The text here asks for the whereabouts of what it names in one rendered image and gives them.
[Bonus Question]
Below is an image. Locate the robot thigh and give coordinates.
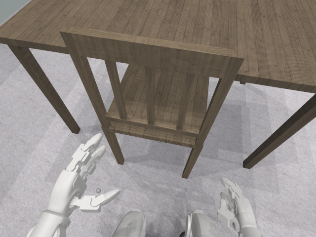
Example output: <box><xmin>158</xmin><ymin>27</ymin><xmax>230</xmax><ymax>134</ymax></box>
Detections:
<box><xmin>112</xmin><ymin>211</ymin><xmax>147</xmax><ymax>237</ymax></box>
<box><xmin>185</xmin><ymin>213</ymin><xmax>221</xmax><ymax>237</ymax></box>

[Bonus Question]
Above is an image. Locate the right robot hand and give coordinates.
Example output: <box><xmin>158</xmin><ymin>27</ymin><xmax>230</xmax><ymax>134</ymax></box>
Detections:
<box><xmin>218</xmin><ymin>177</ymin><xmax>257</xmax><ymax>234</ymax></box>

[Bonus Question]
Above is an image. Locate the left robot forearm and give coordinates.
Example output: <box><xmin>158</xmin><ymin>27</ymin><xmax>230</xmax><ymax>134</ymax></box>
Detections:
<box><xmin>25</xmin><ymin>210</ymin><xmax>71</xmax><ymax>237</ymax></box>

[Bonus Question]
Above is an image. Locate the right robot forearm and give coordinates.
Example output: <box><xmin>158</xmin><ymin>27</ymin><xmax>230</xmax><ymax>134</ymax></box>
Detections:
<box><xmin>238</xmin><ymin>227</ymin><xmax>264</xmax><ymax>237</ymax></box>

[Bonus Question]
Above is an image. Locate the left robot hand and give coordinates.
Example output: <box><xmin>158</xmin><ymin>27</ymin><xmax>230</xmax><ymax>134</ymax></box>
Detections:
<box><xmin>47</xmin><ymin>133</ymin><xmax>120</xmax><ymax>217</ymax></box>

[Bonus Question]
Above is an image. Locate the robot right thigh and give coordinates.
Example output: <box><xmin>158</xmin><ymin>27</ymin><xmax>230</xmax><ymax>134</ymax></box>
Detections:
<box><xmin>185</xmin><ymin>213</ymin><xmax>221</xmax><ymax>237</ymax></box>

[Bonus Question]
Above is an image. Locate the robot left thigh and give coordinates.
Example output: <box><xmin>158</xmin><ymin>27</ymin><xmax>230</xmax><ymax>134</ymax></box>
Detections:
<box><xmin>112</xmin><ymin>211</ymin><xmax>147</xmax><ymax>237</ymax></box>

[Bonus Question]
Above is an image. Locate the table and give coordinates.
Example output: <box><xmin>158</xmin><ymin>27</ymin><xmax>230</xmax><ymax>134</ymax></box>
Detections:
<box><xmin>0</xmin><ymin>0</ymin><xmax>316</xmax><ymax>169</ymax></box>

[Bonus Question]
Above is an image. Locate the chair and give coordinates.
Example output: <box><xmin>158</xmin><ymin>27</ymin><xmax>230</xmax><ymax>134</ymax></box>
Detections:
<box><xmin>59</xmin><ymin>25</ymin><xmax>244</xmax><ymax>179</ymax></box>

